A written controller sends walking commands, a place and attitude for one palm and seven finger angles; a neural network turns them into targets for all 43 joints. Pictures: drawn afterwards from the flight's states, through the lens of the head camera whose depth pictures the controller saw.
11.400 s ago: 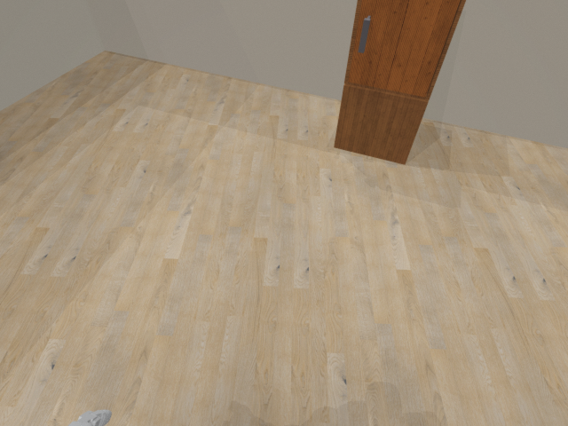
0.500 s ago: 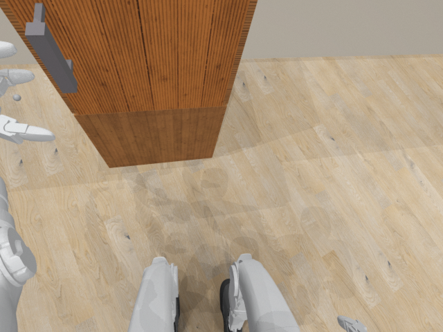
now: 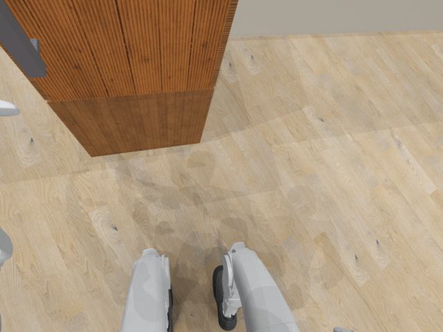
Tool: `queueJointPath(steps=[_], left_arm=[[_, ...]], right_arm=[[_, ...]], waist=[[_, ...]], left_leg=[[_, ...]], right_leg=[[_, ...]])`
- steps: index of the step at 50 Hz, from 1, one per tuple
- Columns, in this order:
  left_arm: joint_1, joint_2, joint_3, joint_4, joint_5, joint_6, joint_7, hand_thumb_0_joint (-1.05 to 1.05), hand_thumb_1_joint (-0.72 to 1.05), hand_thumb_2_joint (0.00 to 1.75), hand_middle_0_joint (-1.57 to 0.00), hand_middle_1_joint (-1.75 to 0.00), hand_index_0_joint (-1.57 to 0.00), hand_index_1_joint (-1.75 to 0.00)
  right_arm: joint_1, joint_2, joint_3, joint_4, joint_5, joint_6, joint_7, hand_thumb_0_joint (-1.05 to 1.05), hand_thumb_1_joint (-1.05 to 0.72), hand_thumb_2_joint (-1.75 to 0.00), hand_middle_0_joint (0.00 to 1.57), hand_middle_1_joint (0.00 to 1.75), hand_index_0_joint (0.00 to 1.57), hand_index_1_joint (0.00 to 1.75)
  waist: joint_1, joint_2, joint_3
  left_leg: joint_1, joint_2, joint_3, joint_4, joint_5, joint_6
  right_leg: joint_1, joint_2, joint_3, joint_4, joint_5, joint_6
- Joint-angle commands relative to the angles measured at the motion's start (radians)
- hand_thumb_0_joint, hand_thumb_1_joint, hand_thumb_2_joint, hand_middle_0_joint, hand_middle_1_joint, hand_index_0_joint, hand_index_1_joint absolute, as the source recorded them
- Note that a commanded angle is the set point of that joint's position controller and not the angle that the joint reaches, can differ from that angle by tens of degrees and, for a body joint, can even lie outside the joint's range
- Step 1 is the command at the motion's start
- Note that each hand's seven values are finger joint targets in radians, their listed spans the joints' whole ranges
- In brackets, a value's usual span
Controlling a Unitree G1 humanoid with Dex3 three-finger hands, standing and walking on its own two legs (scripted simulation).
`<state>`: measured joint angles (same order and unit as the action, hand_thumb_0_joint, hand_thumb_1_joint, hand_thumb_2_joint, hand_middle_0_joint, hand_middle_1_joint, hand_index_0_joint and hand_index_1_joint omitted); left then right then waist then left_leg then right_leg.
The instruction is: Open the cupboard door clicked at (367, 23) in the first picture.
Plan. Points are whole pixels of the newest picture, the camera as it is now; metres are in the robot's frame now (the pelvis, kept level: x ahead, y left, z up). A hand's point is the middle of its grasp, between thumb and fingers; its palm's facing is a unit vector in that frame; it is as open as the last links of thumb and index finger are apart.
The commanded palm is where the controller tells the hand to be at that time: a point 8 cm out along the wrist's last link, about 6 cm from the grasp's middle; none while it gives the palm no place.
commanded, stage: move the hooked fingers beside the handle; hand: left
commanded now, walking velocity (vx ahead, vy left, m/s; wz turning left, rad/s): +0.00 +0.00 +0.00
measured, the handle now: (16, 28) +0.57 +0.29 +0.05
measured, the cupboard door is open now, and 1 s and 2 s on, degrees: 0 0 0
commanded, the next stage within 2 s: slide the fingers in behind the handle in 0.54 s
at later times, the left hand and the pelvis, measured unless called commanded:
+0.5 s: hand out of the picture +0.51 +0.33 +0.05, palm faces +0.18 -0.98 -0.03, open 14.0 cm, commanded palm +0.50 +0.34 +0.05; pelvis +0.00 +0.00 +0.00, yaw +1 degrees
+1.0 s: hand out of the picture +0.51 +0.31 +0.05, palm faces +0.17 -0.99 -0.02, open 14.0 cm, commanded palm +0.50 +0.32 +0.05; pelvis +0.01 +0.00 +0.01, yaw +1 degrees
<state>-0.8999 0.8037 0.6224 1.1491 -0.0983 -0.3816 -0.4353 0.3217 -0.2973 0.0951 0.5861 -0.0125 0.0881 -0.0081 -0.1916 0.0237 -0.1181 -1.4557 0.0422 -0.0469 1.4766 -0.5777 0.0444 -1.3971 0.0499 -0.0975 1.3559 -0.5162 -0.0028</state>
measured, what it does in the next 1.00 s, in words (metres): stands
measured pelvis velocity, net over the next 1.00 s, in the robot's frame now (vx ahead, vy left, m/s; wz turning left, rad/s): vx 0.01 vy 0.00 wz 0.01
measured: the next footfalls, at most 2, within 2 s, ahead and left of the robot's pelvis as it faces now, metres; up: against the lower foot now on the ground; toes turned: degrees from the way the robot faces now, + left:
none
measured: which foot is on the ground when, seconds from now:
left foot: down 0.00-1.00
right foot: down 0.00-1.00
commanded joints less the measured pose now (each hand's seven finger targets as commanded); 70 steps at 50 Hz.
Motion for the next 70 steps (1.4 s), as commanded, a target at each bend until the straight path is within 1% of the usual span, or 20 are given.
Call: queueJointPath(steps=[1, 7, 11, 15, 17, 21, 23, 26, 29, 32, 35, 38, 44, 47, 52, 57, 62, 65, 67, 70], left_arm=[[-0.374, 0.307, 0.010, -0.240, -0.016, -0.072, 0.014, 0.00, -0.50, 0.30, -0.30, -1.20, -0.30, -1.20], [-0.363, 0.280, -0.004, -0.243, -0.012, -0.085, 0.034, 0.00, -0.50, 0.30, -0.30, -1.20, -0.30, -1.20], [-0.296, 0.257, -0.017, -0.185, -0.014, -0.070, 0.027, 0.00, -0.50, 0.30, -0.30, -1.20, -0.30, -1.20], [-0.340, 0.276, -0.014, -0.168, -0.014, -0.079, 0.035, 0.00, -0.50, 0.30, -0.30, -1.20, -0.30, -1.20], [-0.374, 0.317, 0.004, -0.186, -0.007, -0.097, 0.038, 0.00, -0.50, 0.30, -0.30, -1.20, -0.30, -1.20], [-0.393, 0.255, -0.040, -0.229, -0.008, -0.121, 0.032, 0.00, -0.50, 0.30, -0.30, -1.20, -0.30, -1.20], [-0.353, 0.258, -0.022, -0.196, -0.019, -0.102, 0.026, 0.00, -0.50, 0.30, -0.30, -1.20, -0.30, -1.20], [-0.336, 0.252, -0.027, -0.198, -0.017, -0.077, 0.020, 0.00, -0.50, 0.30, -0.30, -1.20, -0.30, -1.20], [-0.358, 0.258, -0.029, -0.217, -0.014, -0.069, 0.030, 0.00, -0.50, 0.30, -0.30, -1.20, -0.30, -1.20], [-0.377, 0.316, 0.018, -0.254, -0.013, -0.094, 0.045, 0.00, -0.50, 0.30, -0.30, -1.20, -0.30, -1.20], [-0.360, 0.244, -0.028, -0.270, -0.015, -0.105, 0.044, 0.00, -0.50, 0.30, -0.30, -1.20, -0.30, -1.20], [-0.339, 0.214, -0.045, -0.215, -0.021, -0.086, 0.046, 0.00, -0.50, 0.30, -0.30, -1.20, -0.30, -1.20], [-0.331, 0.242, -0.020, -0.225, -0.022, -0.085, 0.060, 0.00, -0.50, 0.30, -0.30, -1.20, -0.30, -1.20], [-0.345, 0.196, -0.051, -0.222, -0.019, -0.099, 0.073, 0.00, -0.50, 0.30, -0.30, -1.20, -0.30, -1.20], [-0.355, 0.227, -0.032, -0.207, -0.015, -0.104, 0.084, 0.00, -0.50, 0.30, -0.30, -1.20, -0.30, -1.20], [-0.367, 0.169, -0.069, -0.248, -0.016, -0.116, 0.094, 0.00, -0.50, 0.30, -0.30, -1.20, -0.30, -1.20], [-0.384, 0.127, -0.092, -0.246, -0.016, -0.104, 0.111, 0.00, -0.50, 0.30, -0.30, -1.20, -0.30, -1.20], [-0.361, 0.154, -0.066, -0.256, -0.010, -0.109, 0.127, 0.00, -0.50, 0.30, -0.30, -1.20, -0.30, -1.20], [-0.366, 0.119, -0.083, -0.283, -0.013, -0.119, 0.136, 0.00, -0.50, 0.30, -0.30, -1.20, -0.30, -1.20], [-0.350, 0.077, -0.101, -0.252, -0.017, -0.122, 0.150, 0.00, -0.50, 0.30, -0.30, -1.20, -0.30, -1.20]], right_arm=[[0.178, -0.221, -0.091, -0.021, -0.007, -0.012, -0.019, 0.00, -0.90, -0.90, 0.20, 0.30, 0.20, 0.30], [0.182, -0.216, -0.093, -0.012, -0.014, -0.014, -0.018, 0.00, -0.90, -0.90, 0.20, 0.30, 0.20, 0.30], [0.168, -0.211, -0.086, -0.025, -0.008, -0.008, -0.016, 0.00, -0.90, -0.90, 0.20, 0.30, 0.20, 0.30], [0.155, -0.213, -0.079, -0.037, -0.006, -0.013, -0.022, 0.00, -0.90, -0.90, 0.20, 0.30, 0.20, 0.30], [0.155, -0.219, -0.080, -0.034, -0.010, -0.015, -0.026, 0.00, -0.90, -0.90, 0.20, 0.30, 0.20, 0.30], [0.165, -0.221, -0.091, -0.021, -0.016, -0.014, -0.020, 0.00, -0.90, -0.90, 0.20, 0.30, 0.20, 0.30], [0.171, -0.221, -0.092, -0.019, -0.013, -0.009, -0.020, 0.00, -0.90, -0.90, 0.20, 0.30, 0.20, 0.30], [0.171, -0.219, -0.090, -0.025, -0.011, -0.001, -0.018, 0.00, -0.90, -0.90, 0.20, 0.30, 0.20, 0.30], [0.167, -0.216, -0.087, -0.029, -0.009, 0.001, -0.020, 0.00, -0.90, -0.90, 0.20, 0.30, 0.20, 0.30], [0.167, -0.215, -0.087, -0.027, -0.013, -0.003, -0.021, 0.00, -0.90, -0.90, 0.20, 0.30, 0.20, 0.30], [0.166, -0.206, -0.090, -0.023, -0.014, -0.006, -0.013, 0.00, -0.90, -0.90, 0.20, 0.30, 0.20, 0.30], [0.166, -0.208, -0.089, -0.016, -0.010, -0.004, -0.015, 0.00, -0.90, -0.90, 0.20, 0.30, 0.20, 0.30], [0.168, -0.205, -0.087, -0.024, -0.012, -0.008, -0.017, 0.00, -0.90, -0.90, 0.20, 0.30, 0.20, 0.30], [0.164, -0.200, -0.089, -0.020, -0.013, -0.011, -0.012, 0.00, -0.90, -0.90, 0.20, 0.30, 0.20, 0.30], [0.161, -0.203, -0.086, -0.022, -0.013, -0.012, -0.014, 0.00, -0.90, -0.90, 0.20, 0.30, 0.20, 0.30], [0.164, -0.201, -0.094, -0.019, -0.016, -0.012, -0.010, 0.00, -0.90, -0.90, 0.20, 0.30, 0.20, 0.30], [0.167, -0.195, -0.096, -0.009, -0.016, -0.009, -0.008, 0.00, -0.90, -0.90, 0.20, 0.30, 0.20, 0.30], [0.170, -0.196, -0.094, -0.015, -0.018, -0.008, -0.007, 0.00, -0.90, -0.90, 0.20, 0.30, 0.20, 0.30], [0.169, -0.188, -0.098, -0.010, -0.020, -0.009, -0.002, 0.00, -0.90, -0.90, 0.20, 0.30, 0.20, 0.30], [0.166, -0.183, -0.098, -0.009, -0.019, -0.008, 0.000, 0.00, -0.90, -0.90, 0.20, 0.30, 0.20, 0.30]], waist=[[0.012, 0.277, -0.596], [0.016, 0.290, -0.621], [0.022, 0.261, -0.553], [0.005, 0.219, -0.497], [0.005, 0.243, -0.535], [0.001, 0.317, -0.605], [0.006, 0.271, -0.599], [0.019, 0.292, -0.602], [0.008, 0.256, -0.589], [0.021, 0.284, -0.622], [0.015, 0.307, -0.625], [0.005, 0.254, -0.564], [0.015, 0.227, -0.588], [0.007, 0.243, -0.562], [0.007, 0.229, -0.561], [0.011, 0.280, -0.608], [-0.006, 0.252, -0.595], [0.013, 0.252, -0.608], [0.014, 0.276, -0.620], [0.001, 0.231, -0.575]], left_leg=[[0.622, 0.019, -0.108, -0.208, 0.401, -0.027], [0.681, 0.017, -0.118, -0.218, 0.459, -0.040], [0.619, 0.014, -0.096, -0.222, 0.432, -0.030], [0.539, 0.009, -0.087, -0.217, 0.359, -0.017], [0.551, 0.011, -0.090, -0.209, 0.373, -0.022], [0.691, 0.019, -0.127, -0.210, 0.471, -0.054], [0.665, 0.017, -0.117, -0.202, 0.482, -0.045], [0.663, 0.016, -0.114, -0.203, 0.497, -0.045], [0.623, 0.014, -0.105, -0.201, 0.454, -0.032], [0.635, 0.014, -0.103, -0.199, 0.461, -0.036], [0.676, 0.016, -0.109, -0.206, 0.482, -0.040], [0.623, 0.014, -0.104, -0.215, 0.425, -0.032], [0.579, 0.009, -0.083, -0.206, 0.424, -0.021], [0.584, 0.009, -0.084, -0.209, 0.410, -0.024], [0.544, 0.006, -0.077, -0.203, 0.386, -0.018], [0.634, 0.009, -0.098, -0.216, 0.425, -0.035], [0.625, 0.009, -0.093, -0.212, 0.425, -0.030], [0.624, 0.008, -0.095, -0.219, 0.441, -0.032], [0.662, 0.009, -0.096, -0.221, 0.473, -0.040], [0.633, 0.007, -0.092, -0.225, 0.443, -0.033]], right_leg=[[0.154, 0.006, 0.024, -0.143, 0.166, -0.023], [0.159, 0.003, 0.018, -0.149, 0.186, -0.027], [0.185, 0.005, 0.023, -0.159, 0.186, -0.026], [0.192, 0.007, 0.030, -0.158, 0.162, -0.025], [0.189, 0.006, 0.028, -0.145, 0.164, -0.026], [0.112, 0.003, 0.013, -0.127, 0.183, -0.031], [0.147, 0.003, 0.017, -0.136, 0.200, -0.026], [0.148, 0.001, 0.015, -0.132, 0.205, -0.027], [0.173, 0.003, 0.022, -0.141, 0.199, -0.024], [0.189, 0.005, 0.026, -0.139, 0.201, -0.026], [0.168, 0.006, 0.023, -0.142, 0.201, -0.029], [0.181, 0.004, 0.022, -0.156, 0.188, -0.024], [0.242, 0.006, 0.035, -0.159, 0.210, -0.023], [0.213, 0.005, 0.034, -0.159, 0.198, -0.024], [0.235, 0.005, 0.038, -0.153, 0.192, -0.024], [0.193, 0.003, 0.029, -0.147, 0.195, -0.028], [0.196, 0.001, 0.030, -0.153, 0.205, -0.024], [0.220, 0.002, 0.031, -0.149, 0.212, -0.028], [0.212, 0.002, 0.027, -0.154, 0.224, -0.028], [0.212, 0.002, 0.029, -0.161, 0.215, -0.026]])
